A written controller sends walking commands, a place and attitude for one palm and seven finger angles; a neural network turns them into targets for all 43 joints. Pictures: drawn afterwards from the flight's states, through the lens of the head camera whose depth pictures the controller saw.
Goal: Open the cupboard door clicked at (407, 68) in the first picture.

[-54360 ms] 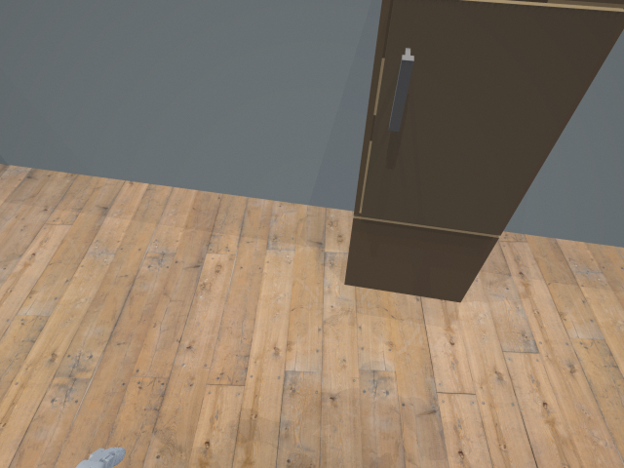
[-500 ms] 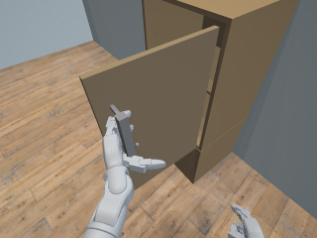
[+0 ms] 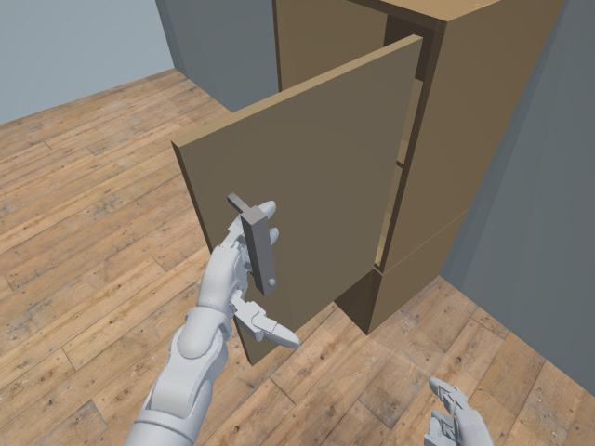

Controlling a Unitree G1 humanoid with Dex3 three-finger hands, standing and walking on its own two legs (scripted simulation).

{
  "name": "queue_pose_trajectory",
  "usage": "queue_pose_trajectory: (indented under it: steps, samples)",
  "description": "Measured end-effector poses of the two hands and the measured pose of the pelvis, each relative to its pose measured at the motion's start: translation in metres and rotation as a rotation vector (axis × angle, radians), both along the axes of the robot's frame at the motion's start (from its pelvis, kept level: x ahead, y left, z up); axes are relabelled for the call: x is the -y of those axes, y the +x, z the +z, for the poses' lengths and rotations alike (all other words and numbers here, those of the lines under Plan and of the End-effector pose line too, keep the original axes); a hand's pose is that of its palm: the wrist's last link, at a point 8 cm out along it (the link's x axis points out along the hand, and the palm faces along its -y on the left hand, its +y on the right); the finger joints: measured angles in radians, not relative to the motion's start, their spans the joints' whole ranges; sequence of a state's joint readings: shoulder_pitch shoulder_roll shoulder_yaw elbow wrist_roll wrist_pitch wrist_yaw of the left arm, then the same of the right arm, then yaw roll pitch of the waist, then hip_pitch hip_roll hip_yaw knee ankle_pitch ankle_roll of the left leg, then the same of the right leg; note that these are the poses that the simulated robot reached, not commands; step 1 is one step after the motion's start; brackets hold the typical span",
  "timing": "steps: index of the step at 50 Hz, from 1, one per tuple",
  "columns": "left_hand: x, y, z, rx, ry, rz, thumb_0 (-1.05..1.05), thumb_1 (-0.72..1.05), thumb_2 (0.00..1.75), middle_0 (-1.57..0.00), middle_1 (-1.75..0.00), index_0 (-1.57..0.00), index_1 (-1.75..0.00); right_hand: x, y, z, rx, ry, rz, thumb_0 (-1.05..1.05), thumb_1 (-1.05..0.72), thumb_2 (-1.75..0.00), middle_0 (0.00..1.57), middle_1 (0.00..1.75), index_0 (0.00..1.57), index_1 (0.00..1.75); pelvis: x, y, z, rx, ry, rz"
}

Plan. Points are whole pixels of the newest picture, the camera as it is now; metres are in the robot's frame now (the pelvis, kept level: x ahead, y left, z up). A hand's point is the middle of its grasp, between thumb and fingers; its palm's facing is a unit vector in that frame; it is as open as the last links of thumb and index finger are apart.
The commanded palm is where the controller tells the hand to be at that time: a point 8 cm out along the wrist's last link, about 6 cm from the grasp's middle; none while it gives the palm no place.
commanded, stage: slide the hand sideways off the handle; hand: left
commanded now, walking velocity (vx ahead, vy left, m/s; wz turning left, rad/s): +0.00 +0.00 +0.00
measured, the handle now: (251, 246) +0.35 +0.09 +0.09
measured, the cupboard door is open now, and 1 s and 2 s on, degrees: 92 89 89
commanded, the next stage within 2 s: draw the hand back to the body in 0.84 s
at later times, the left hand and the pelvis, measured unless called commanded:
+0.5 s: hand (221, 311) +0.26 +0.11 +0.09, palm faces -0.08 -1.00 -0.05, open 16.2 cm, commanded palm +0.23 +0.17 +0.09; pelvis +0.02 -0.02 +0.00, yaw +0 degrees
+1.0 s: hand (184, 335) +0.23 +0.15 +0.08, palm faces -0.09 -1.00 -0.04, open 16.3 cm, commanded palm +0.21 +0.21 +0.10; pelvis +0.02 -0.01 -0.01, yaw +1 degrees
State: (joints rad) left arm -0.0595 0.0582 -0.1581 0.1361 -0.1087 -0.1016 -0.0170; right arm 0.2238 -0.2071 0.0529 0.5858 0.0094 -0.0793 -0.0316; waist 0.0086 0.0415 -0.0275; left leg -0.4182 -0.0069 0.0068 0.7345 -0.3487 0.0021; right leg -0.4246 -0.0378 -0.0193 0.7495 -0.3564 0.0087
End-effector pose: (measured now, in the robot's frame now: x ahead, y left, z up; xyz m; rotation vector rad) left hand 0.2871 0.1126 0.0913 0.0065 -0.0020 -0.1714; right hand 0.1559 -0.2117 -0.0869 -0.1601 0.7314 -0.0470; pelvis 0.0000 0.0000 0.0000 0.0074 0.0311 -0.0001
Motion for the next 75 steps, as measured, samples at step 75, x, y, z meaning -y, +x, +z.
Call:
queue_pose_trajectory:
  steps: [75]
  samples:
    - [-0.137, -0.094, 0.042, 0.026, 0.171, 0.208, -0.01, -0.44, 0.33, -0.16, -0.30, -0.15, -0.30, -0.001, 0.048, 0.034, 0.225, -0.057, 0.028, 0.02, -0.90, -0.90, 0.21, 0.30, 0.20, 0.30, -0.002, 0.020, 0.003, 0.033, -0.031, 0.013]
